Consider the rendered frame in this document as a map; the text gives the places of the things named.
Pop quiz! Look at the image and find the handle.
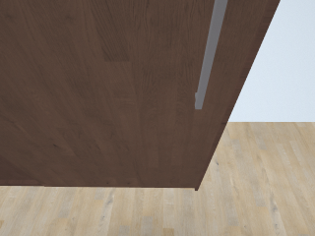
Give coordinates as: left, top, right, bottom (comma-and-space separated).
195, 0, 228, 109

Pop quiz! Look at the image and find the wardrobe door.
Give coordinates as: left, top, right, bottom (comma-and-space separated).
0, 154, 34, 180
0, 0, 269, 189

